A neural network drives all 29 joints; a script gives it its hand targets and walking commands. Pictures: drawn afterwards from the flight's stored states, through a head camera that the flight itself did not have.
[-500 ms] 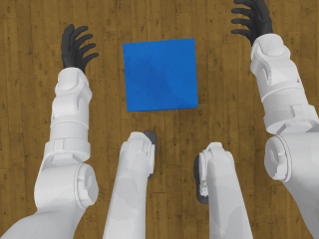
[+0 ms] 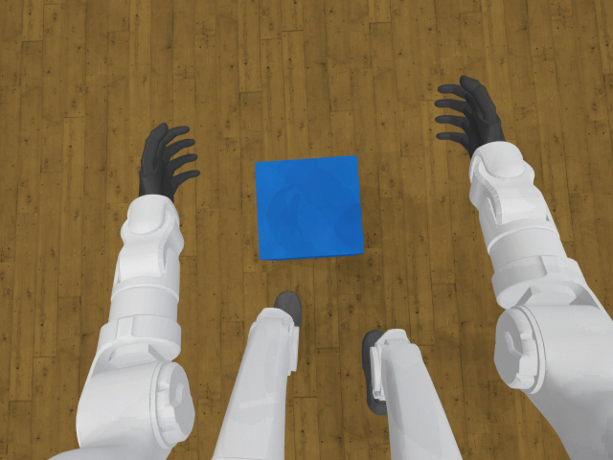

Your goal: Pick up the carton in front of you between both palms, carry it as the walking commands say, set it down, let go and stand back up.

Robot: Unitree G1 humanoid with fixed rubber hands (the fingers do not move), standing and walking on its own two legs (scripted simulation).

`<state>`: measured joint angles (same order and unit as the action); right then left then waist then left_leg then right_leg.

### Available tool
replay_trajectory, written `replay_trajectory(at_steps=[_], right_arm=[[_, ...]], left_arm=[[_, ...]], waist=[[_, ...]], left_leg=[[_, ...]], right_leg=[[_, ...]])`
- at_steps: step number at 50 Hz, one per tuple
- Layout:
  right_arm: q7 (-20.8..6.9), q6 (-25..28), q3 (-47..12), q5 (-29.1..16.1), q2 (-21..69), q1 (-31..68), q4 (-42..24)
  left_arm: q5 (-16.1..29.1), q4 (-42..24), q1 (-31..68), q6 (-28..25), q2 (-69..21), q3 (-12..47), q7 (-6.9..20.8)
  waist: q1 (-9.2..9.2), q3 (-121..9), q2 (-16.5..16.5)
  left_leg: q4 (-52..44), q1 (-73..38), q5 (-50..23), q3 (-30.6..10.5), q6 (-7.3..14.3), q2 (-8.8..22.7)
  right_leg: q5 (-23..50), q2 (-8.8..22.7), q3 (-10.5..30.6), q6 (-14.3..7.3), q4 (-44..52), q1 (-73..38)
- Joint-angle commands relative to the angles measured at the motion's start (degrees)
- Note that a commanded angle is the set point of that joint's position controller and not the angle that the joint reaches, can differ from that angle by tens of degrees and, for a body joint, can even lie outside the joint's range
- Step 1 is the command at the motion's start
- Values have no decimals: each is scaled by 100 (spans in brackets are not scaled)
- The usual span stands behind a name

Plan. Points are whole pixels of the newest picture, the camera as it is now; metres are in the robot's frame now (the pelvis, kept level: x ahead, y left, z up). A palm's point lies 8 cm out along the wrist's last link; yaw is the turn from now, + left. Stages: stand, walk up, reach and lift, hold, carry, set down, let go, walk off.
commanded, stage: let go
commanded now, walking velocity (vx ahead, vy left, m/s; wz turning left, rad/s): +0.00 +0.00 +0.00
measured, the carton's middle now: (310, 215) +0.44 +0.07 -0.52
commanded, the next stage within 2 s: stand in 1.16 s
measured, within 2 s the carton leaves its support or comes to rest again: neither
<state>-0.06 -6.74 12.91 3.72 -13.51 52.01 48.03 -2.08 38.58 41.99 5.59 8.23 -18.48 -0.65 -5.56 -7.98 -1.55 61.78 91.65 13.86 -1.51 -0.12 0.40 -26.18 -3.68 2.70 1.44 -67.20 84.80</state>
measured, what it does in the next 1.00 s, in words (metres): rises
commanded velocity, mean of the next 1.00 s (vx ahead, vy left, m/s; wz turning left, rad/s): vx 0.00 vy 0.00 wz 0.00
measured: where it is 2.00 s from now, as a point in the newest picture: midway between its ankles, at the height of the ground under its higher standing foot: (331, 365)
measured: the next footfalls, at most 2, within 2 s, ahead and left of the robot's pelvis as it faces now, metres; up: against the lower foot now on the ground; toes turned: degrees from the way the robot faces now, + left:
none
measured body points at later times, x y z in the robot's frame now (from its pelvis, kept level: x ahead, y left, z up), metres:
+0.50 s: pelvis +0.07 +0.01 +0.11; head +0.20 +0.02 +0.54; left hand +0.26 +0.26 +0.02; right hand +0.34 -0.19 +0.01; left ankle +0.10 +0.12 -0.61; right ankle +0.02 -0.13 -0.61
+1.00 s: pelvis +0.08 -0.02 +0.13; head +0.11 -0.01 +0.58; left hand +0.25 +0.22 +0.05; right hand +0.27 -0.24 +0.05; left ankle +0.10 +0.12 -0.61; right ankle +0.02 -0.13 -0.61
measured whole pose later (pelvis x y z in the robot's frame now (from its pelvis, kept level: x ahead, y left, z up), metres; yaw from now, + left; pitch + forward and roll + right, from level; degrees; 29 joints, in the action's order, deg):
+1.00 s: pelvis +0.08 -0.02 +0.13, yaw +2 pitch -3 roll +2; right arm -3.7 -5.4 2.3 0.5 -11.5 -12.3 24.8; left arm -1.1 23.1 -13.1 6.9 12.4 -2.9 3.9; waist 0.0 5.8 -2.6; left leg 23.2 10.0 10.3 -1.1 -1.0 -1.0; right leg -20.1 -0.6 3.6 -1.1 -25.7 2.6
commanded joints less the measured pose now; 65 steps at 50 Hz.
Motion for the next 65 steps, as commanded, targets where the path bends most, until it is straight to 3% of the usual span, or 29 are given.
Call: replay_trajectory(at_steps=[1,8,13,22,25,31,36,44,50,51,52,56,58,59,62,65], right_arm=[[198,101,119,188,-190,-73,-929],[355,273,-71,148,35,-1589,-2044],[191,507,-213,31,-20,-2699,-2012],[-48,845,-406,-100,-155,-4716,-1972],[-91,913,-459,-125,-222,-5191,-2120],[-152,842,-698,-181,-197,-5909,-2410],[-253,602,-888,-279,-213,-6095,-2647],[-370,275,-971,-360,-230,-6121,-2876],[-351,197,-910,-308,-277,-6227,-2852],[-224,342,-946,-426,-322,-6470,-2515],[-166,350,-956,-406,-320,-6460,-2566],[-103,335,-1022,-431,-329,-6316,-2725],[-95,302,-1024,-431,-356,-6308,-2743],[35,440,-765,-186,-960,-6330,-1667],[116,659,-718,-165,-896,-6267,-1469],[119,750,-697,-186,-874,-6096,-1270]], left_arm=[[-240,-779,-173,-117,629,48,180],[-175,-1366,-1615,-199,807,606,499],[95,-1427,-2747,-361,736,1014,545],[281,-1919,-4632,-626,742,1430,399],[308,-2070,-5067,-660,792,1501,377],[355,-2124,-5402,-588,921,1567,413],[299,-2074,-5441,-341,1003,1481,443],[83,-2034,-5487,9,1055,1328,442],[107,-2065,-5439,60,1037,1361,444],[4,-2211,-5289,336,1251,1288,301],[42,-2088,-5409,409,1186,1367,250],[127,-2093,-5434,490,1126,1439,163],[164,-2100,-5423,530,1107,1463,142],[228,-1210,-5325,120,1474,1277,75],[142,-1027,-5366,-343,1381,1295,55],[108,-815,-5350,-478,1430,1268,44]], waist=[[-82,-5267,-150],[-15,-3947,107],[89,-2989,195],[201,-1831,443],[269,-1380,360],[463,-270,-123],[534,598,-244],[430,1088,-30],[510,927,-57],[566,612,68],[591,592,-60],[547,591,-103],[545,612,-86],[535,413,-492],[607,680,-180],[603,802,189]], left_leg=[[-299,-5460,-2298,402,-84,-298],[-1128,-6742,-2128,119,-15,-203],[-1715,-7521,-2075,-119,-41,-100],[-2566,-9071,-3019,-312,-77,-60],[-2900,-9292,-3004,-251,-82,-93],[-3450,-9370,-2132,-6,-89,-263],[-3651,-9701,-1554,127,-99,-401],[-3616,-10119,-1477,225,-86,-477],[-3599,-10235,-1851,158,-64,-433],[-3387,-10003,-1789,210,-119,-520],[-3390,-9793,-1767,176,-96,-511],[-3352,-9514,-1890,123,-76,-507],[-3350,-9480,-1945,92,-78,-488],[-3117,-8816,-1830,127,77,183],[-3271,-8330,-1087,-90,125,169],[-3399,-8180,-1013,-224,130,206]], right_leg=[[1894,-218,-367,192,1288,-1904],[1359,-158,-361,107,2170,-2358],[1065,-77,-351,-7,2667,-2798],[1411,-14,-248,-117,3551,-4090],[1620,14,-228,-115,3922,-4829],[1935,204,-138,-71,4567,-5965],[1642,399,-86,-119,4943,-5944],[1654,490,-41,-154,5113,-6022],[2158,396,-32,-108,4981,-6272],[2779,400,-71,-54,4643,-6697],[3043,352,-74,14,4521,-6829],[3095,303,-107,35,4440,-6820],[3021,279,-140,16,4442,-6790],[2250,423,-204,84,4320,-6992],[1528,488,50,17,4412,-7128],[1441,483,84,-20,4381,-7155]])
